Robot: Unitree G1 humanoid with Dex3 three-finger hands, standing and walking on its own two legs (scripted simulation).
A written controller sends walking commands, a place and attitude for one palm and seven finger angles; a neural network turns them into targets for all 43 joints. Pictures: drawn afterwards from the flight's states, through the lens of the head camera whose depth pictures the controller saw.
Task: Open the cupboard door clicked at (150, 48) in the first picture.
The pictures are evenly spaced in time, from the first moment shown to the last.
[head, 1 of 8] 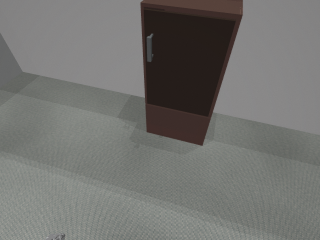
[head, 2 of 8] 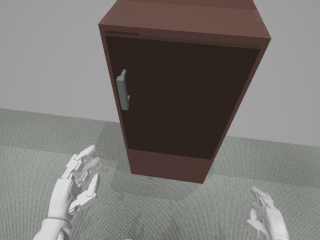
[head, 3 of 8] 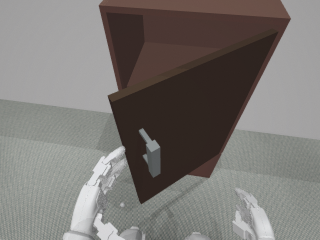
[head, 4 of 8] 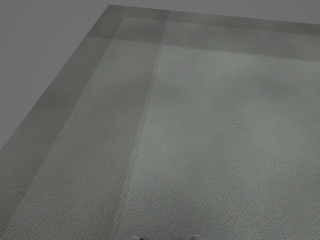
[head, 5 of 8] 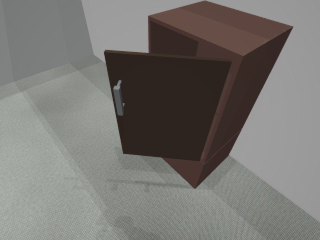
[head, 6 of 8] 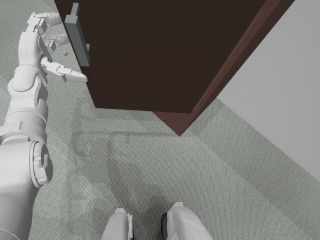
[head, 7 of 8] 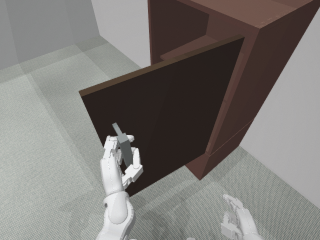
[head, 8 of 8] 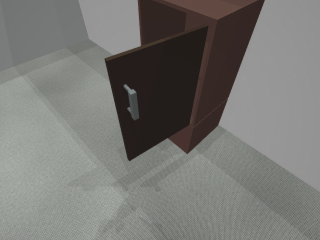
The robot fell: no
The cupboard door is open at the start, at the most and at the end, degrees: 0 82 82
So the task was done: yes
